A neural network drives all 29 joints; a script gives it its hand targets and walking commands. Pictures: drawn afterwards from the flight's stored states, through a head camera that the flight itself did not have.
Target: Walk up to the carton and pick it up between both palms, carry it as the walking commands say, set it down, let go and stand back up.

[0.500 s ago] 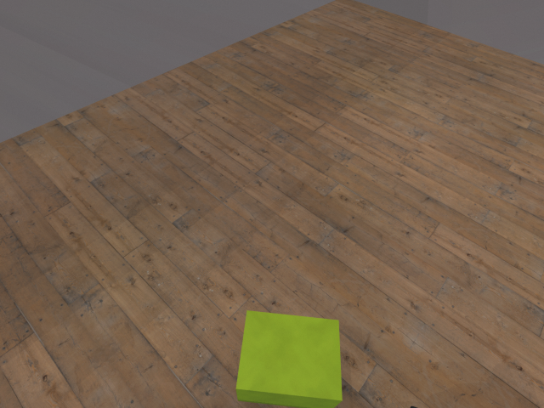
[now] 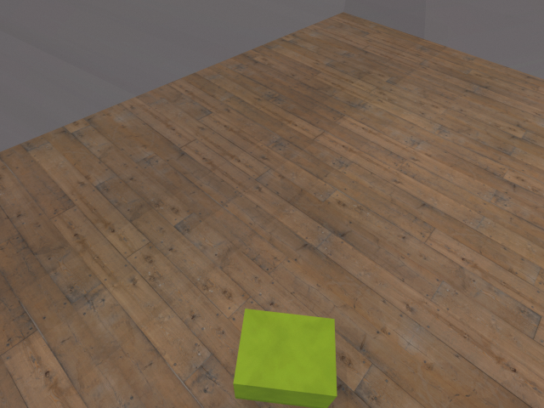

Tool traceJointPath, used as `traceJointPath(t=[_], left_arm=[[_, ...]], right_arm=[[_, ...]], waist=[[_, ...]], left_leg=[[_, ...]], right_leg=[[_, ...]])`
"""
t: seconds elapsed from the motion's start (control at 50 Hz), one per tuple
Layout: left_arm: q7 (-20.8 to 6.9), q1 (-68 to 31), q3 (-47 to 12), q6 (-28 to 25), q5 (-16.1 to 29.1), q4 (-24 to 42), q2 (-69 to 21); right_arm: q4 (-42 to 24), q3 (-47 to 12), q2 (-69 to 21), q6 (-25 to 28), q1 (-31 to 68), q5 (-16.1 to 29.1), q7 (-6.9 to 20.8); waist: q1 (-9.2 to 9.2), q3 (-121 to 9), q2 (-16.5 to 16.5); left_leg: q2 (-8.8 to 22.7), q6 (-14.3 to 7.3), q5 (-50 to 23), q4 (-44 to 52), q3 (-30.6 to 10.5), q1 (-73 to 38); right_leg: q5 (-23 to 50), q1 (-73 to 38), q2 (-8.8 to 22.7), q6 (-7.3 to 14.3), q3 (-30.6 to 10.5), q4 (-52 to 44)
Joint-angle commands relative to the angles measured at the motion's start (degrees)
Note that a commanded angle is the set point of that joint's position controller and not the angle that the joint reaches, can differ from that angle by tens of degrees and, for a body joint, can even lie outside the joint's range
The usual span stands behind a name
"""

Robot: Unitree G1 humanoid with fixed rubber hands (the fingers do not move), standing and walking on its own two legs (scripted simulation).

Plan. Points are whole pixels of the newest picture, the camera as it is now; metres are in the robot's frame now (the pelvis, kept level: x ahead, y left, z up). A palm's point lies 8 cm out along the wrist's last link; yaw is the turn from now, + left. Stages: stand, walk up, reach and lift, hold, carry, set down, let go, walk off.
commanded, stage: walk up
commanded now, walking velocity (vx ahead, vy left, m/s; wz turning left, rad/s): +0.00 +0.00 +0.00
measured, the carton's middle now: (285, 358) +0.41 -0.09 -0.68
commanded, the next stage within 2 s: none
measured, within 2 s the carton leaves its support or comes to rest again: neither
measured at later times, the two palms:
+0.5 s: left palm out of the picture -0.01 +0.24 -0.14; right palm out of the picture -0.05 -0.24 -0.13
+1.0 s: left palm out of the picture +0.16 +0.09 -0.13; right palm out of the picture +0.03 -0.34 -0.14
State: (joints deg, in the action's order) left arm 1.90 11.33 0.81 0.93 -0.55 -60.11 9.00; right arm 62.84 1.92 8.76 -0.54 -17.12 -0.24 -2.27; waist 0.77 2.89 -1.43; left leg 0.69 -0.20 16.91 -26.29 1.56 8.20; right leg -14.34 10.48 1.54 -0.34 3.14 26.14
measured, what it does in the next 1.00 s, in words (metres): steps to the right: right foot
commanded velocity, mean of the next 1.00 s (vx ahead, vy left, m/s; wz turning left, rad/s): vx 0.10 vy -0.04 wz -0.04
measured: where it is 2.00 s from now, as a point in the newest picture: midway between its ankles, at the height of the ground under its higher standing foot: outside the picture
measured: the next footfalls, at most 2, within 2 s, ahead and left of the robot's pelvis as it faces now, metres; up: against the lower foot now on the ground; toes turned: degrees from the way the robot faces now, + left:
right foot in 0.74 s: +0.13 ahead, -0.22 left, +0.00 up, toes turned -6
left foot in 1.28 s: +0.07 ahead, +0.06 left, +0.00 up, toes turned -3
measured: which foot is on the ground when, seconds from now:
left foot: down 0.00-0.74, up 0.76-1.00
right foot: down 0.00-0.40, up 0.42-0.72, down 0.74-1.00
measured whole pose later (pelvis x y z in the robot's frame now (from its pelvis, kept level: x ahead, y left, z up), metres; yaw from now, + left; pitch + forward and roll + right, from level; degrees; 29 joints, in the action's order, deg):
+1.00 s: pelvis +0.06 -0.12 +0.00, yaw -1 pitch -1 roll -1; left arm 2.0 9.1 -0.7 -1.0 -0.9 -55.1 7.2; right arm 58.3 2.8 8.6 -1.6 -20.4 -2.2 -1.2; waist 1.6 1.8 1.6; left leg 2.5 1.8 22.7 -45.0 0.9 20.2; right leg -9.8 13.7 -0.5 2.6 6.1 24.1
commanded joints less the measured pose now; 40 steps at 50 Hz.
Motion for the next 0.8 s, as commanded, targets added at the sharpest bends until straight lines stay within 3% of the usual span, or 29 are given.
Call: traceJointPath(t=[0.0,0.04,0.08,0.18,0.2,0.22,0.24,0.26,0.28,0.32,0.34,0.36,0.38,0.4,0.42,0.44,0.46,0.5,0.58,0.6,0.62,0.64,0.66,0.68,0.7,0.72,0.74,0.76,0.78], left_arm=[[0.6,3.3,1.8,-1.1,-0.4,0.6,6.5],[0.2,1.2,1.4,-1.0,-0.3,0.4,5.8],[0.2,3.3,1.3,-1.0,-0.3,-0.3,5.2],[0.4,4.3,1.4,-1.3,-0.2,-1.3,6.2],[0.3,4.1,1.4,-0.9,-0.3,-1.6,5.0],[0.3,4.2,1.0,-0.8,-0.7,-1.9,4.3],[0.6,3.5,1.1,-0.5,-0.1,-1.2,4.9],[0.6,4.6,0.9,-0.3,0.1,-1.5,4.2],[0.6,5.6,0.8,-0.2,-0.5,-2.0,5.1],[0.5,5.9,1.0,-0.7,-0.7,-2.1,4.8],[-0.2,7.1,1.7,-0.8,-0.3,-1.0,5.8],[-1.9,0.4,3.4,1.2,-1.2,2.2,9.9],[-2.5,-7.8,3.6,1.2,-2.6,6.9,9.2],[-3.1,-8.9,4.0,1.5,-2.9,8.4,8.3],[-3.9,-6.1,3.9,1.1,-3.0,8.7,4.9],[-4.0,-3.4,3.2,0.6,-2.6,6.6,3.2],[-4.4,-1.9,3.3,0.4,-2.4,7.2,4.7],[-4.2,4.4,3.0,-0.2,-1.2,5.0,2.2],[-4.1,-3.2,1.8,-0.7,-0.7,8.1,4.0],[-3.6,-4.0,1.6,-0.6,-0.5,8.2,2.7],[-2.6,1.1,1.1,-1.4,-0.5,6.7,1.5],[-2.0,4.2,2.0,-2.3,-0.9,5.7,5.3],[-1.7,7.9,2.9,-2.6,-0.9,3.5,8.0],[-1.2,13.7,3.5,-3.5,-1.2,3.0,10.4],[-0.8,15.1,3.1,-4.0,-1.5,3.7,12.9],[-0.4,11.4,2.3,-3.4,-1.5,4.8,12.3],[-0.6,9.3,1.7,-3.2,-1.3,5.4,10.4],[-0.6,6.0,1.8,-2.8,-1.0,5.2,9.7],[-1.2,4.7,1.3,-2.6,-0.4,5.9,7.5]], right_arm=[[-1.7,1.4,8.2,1.2,-1.7,-0.6,-0.2],[-1.4,0.7,6.5,1.3,-2.6,-0.7,-0.5],[-1.5,0.6,4.7,1.4,-3.1,-0.3,0.1],[-0.9,0.4,5.0,1.4,-2.5,-0.2,-0.4],[0.2,0.3,5.5,1.3,-3.3,-0.1,-0.4],[-0.2,0.6,4.7,1.2,-4.0,0.0,-0.5],[0.4,0.3,4.2,0.8,-4.1,0.1,-0.2],[-0.2,0.0,5.4,0.8,-1.8,0.0,-0.3],[-0.6,0.3,4.0,0.7,-2.2,0.1,-0.2],[-0.8,0.8,5.5,0.9,-4.4,0.0,-0.2],[-0.6,2.4,8.3,0.8,-5.3,-0.1,0.2],[-1.5,5.6,15.4,0.5,-13.4,-1.4,-1.1],[0.0,6.7,19.2,0.6,-16.8,-0.8,-2.3],[-1.0,6.1,16.8,0.6,-13.8,-1.4,-2.5],[-1.4,5.6,13.6,0.9,-14.9,-1.6,-2.4],[-2.5,4.9,12.1,1.4,-10.1,-2.0,-2.1],[-2.8,4.5,11.2,1.7,-8.4,-1.9,-2.1],[-3.0,3.6,7.0,2.5,-8.7,-1.9,-0.7],[-3.8,3.7,11.0,2.8,-12.8,-1.8,0.0],[-3.9,3.5,10.0,3.0,-12.8,-1.9,-0.1],[-4.2,2.1,8.5,2.7,-11.2,-1.4,0.0],[-4.5,3.3,12.0,2.4,-12.0,-1.5,0.6],[-5.9,2.8,11.0,3.1,-13.3,-1.5,0.8],[-6.1,0.9,5.7,3.2,-15.2,-1.1,0.7],[-7.1,0.8,3.2,2.5,-14.9,-1.0,0.2],[-5.2,1.1,2.0,1.2,-16.9,-1.5,0.0],[-5.3,1.8,5.4,0.6,-14.3,-1.5,0.3],[-4.9,0.8,4.0,0.1,-14.9,-1.6,0.5],[-2.9,1.1,3.2,0.2,-17.3,-1.5,1.3]], waist=[[-1.25,-2.2,4.9],[0.03,0.4,3.3],[-0.56,-1.0,-1.4],[-0.54,3.8,2.4],[-0.62,3.2,3.3],[-0.38,2.8,-0.1],[-0.33,4.5,4.0],[-1.83,5.5,2.5],[-0.48,5.4,2.2],[-0.79,4.0,1.8],[0.66,2.4,4.3],[4.88,4.5,-1.5],[8.11,3.9,4.7],[5.94,6.6,3.2],[4.56,6.8,3.6],[2.16,7.1,6.1],[0.84,6.0,3.4],[-0.08,4.7,12.7],[3.18,6.5,16.4],[3.1,6.7,16.4],[1.23,3.2,17.1],[-0.1,-0.8,11.9],[-0.83,-4.3,2.3],[-3.36,-10.1,-9.7],[-2.84,-12.7,-14.0],[-1.46,-8.4,-11.6],[-1.91,-5.9,-7.5],[-0.37,-1.9,-8.2],[-0.27,-0.9,-12.0]], left_leg=[[5.3,-1.6,-15.4,6.4,-3.8,1.0],[5.3,-2.0,-13.5,7.0,-3.9,1.9],[5.8,-1.8,-12.9,6.3,-4.0,2.5],[5.2,-1.9,-13.1,8.1,-4.0,2.8],[6.0,-1.6,-7.8,8.9,-5.2,5.0],[5.1,-1.6,-5.8,9.1,-5.0,4.4],[5.0,-1.5,-4.5,9.9,-4.7,6.6],[5.2,-2.4,-1.0,10.5,-5.9,8.3],[5.1,-1.8,-1.6,11.0,-5.6,7.2],[5.2,-1.9,1.1,11.3,-5.5,8.4],[5.9,-2.6,12.4,9.4,-6.1,5.0],[19.7,-6.9,24.2,13.2,-22.1,-10.0],[28.9,-10.3,28.4,18.3,-31.5,-10.4],[28.7,-11.3,23.9,17.3,-30.7,-4.3],[28.4,-10.2,26.2,18.1,-28.3,2.3],[24.0,-8.3,23.6,18.9,-24.3,4.6],[22.5,-7.0,14.8,17.7,-19.7,1.9],[16.6,-4.8,6.4,17.1,-9.1,4.9],[12.4,-3.5,3.2,16.6,-1.9,8.1],[12.3,-3.6,-3.6,14.2,-2.6,7.2],[8.8,-2.2,-11.4,10.0,1.6,8.6],[10.6,-2.4,2.3,7.4,-0.3,13.8],[8.7,-1.1,-4.6,-1.7,1.9,13.2],[3.2,2.6,9.9,-12.7,3.0,17.9],[2.1,4.0,19.3,-20.2,1.9,20.0],[3.5,3.7,16.5,-21.3,-1.8,15.2],[4.0,3.4,11.8,-23.9,-2.4,16.4],[3.6,3.1,9.9,-23.9,-2.8,15.0],[4.0,2.0,6.5,-25.1,-1.8,16.0]], right_leg=[[11.2,-4.2,5.2,3.0,-4.9,-4.6],[9.0,-2.3,5.0,2.6,-5.5,-6.0],[8.4,-5.1,4.5,2.2,-4.0,-5.8],[9.8,-2.0,5.0,2.1,-5.0,-5.2],[3.9,-2.2,4.2,2.0,-4.3,-5.4],[2.8,-1.7,4.1,1.7,-4.7,-6.5],[0.0,-2.1,4.4,2.2,-4.9,-6.3],[0.6,-2.2,3.7,1.6,-4.6,-6.6],[0.9,-1.6,3.3,0.9,-3.7,-7.0],[-0.6,-2.1,3.5,1.3,-4.7,-7.1],[-10.2,1.5,3.5,1.7,-2.6,-3.1],[-16.8,23.8,-1.8,0.3,0.6,11.9],[-12.7,33.4,1.2,-1.4,-3.1,27.5],[-11.1,34.3,3.9,-2.6,-7.3,34.2],[-9.4,31.4,3.8,-2.0,-7.6,37.2],[-5.8,29.6,4.1,-0.7,-7.9,37.3],[-4.4,30.7,3.6,-0.3,-8.3,37.6],[-0.4,25.2,2.3,-2.0,-3.3,30.3],[-0.1,16.1,0.0,-1.5,1.2,13.6],[-2.3,13.5,-1.4,-1.8,2.1,9.9],[1.0,5.8,-2.4,-1.6,2.8,3.7],[-0.4,-4.0,-2.7,-0.4,3.9,2.5],[4.7,-11.5,-1.7,-0.9,3.3,-2.1],[16.8,-18.6,13.3,1.0,-12.5,-7.0],[28.3,-19.7,24.2,4.7,-25.7,-8.7],[26.3,-7.4,21.9,5.3,-21.9,-10.1],[9.4,-6.1,17.4,6.2,-19.1,-12.4],[6.9,0.4,14.7,4.6,-15.3,-14.0],[-6.5,1.4,12.6,4.8,-13.6,-15.6]])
